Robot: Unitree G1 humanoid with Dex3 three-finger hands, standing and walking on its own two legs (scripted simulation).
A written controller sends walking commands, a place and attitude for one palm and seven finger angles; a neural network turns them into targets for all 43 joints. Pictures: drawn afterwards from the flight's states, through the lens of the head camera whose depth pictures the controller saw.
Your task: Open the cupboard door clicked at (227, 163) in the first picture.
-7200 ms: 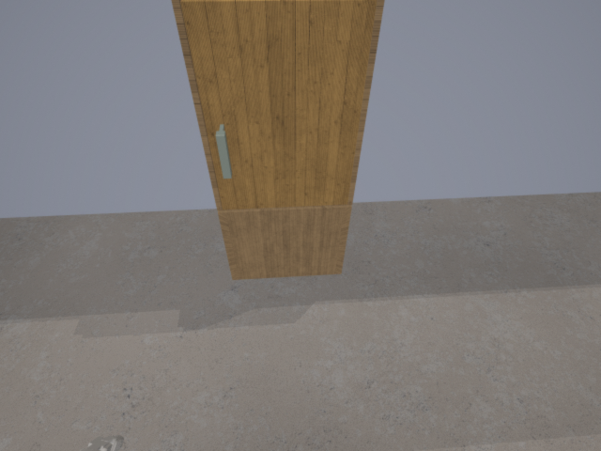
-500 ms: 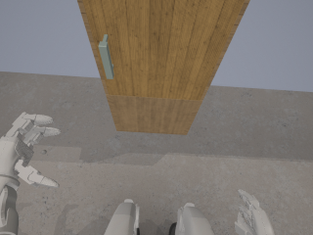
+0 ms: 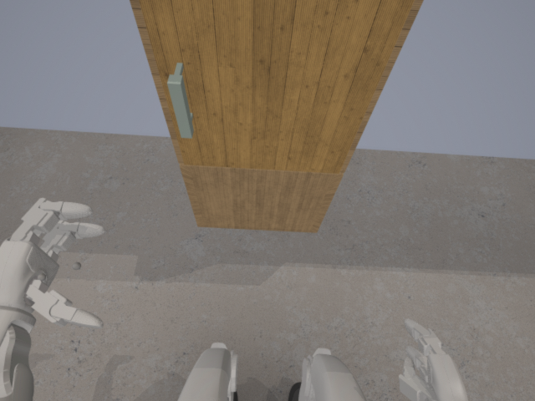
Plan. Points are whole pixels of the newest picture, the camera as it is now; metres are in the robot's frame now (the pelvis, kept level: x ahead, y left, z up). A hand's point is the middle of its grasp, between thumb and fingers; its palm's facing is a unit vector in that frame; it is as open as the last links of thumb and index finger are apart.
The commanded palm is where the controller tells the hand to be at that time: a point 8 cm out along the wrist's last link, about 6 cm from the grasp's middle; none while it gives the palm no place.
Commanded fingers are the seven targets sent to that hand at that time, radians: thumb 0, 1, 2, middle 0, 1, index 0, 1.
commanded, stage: move the hooked fingers beside the handle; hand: left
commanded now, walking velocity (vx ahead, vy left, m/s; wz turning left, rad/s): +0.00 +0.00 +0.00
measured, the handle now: (183, 101) +0.62 +0.20 +0.00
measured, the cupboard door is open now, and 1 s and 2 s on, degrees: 0 0 0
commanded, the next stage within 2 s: none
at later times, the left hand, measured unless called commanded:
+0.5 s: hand (99, 208) +0.37 +0.28 +0.02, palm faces +0.04 -1.00 -0.05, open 14.0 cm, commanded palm +0.35 +0.31 +0.02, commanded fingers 0.00 -0.50 0.30 -0.30 -1.20 -0.30 -1.20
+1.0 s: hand (121, 169) +0.45 +0.27 +0.01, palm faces +0.03 -1.00 -0.03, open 14.0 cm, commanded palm +0.44 +0.31 +0.01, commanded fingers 0.00 -0.50 0.30 -0.30 -1.20 -0.30 -1.20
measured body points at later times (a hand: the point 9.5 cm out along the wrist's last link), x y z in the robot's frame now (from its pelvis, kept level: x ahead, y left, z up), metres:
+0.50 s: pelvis +0.00 +0.00 -0.01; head +0.12 +0.03 +0.42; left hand +0.36 +0.33 +0.03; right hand +0.13 -0.26 -0.10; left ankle +0.02 +0.09 -0.63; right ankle +0.04 -0.12 -0.63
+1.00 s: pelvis +0.00 +0.00 -0.02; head +0.15 +0.03 +0.40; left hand +0.44 +0.32 +0.02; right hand +0.06 -0.27 -0.13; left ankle +0.02 +0.09 -0.63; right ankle +0.04 -0.12 -0.63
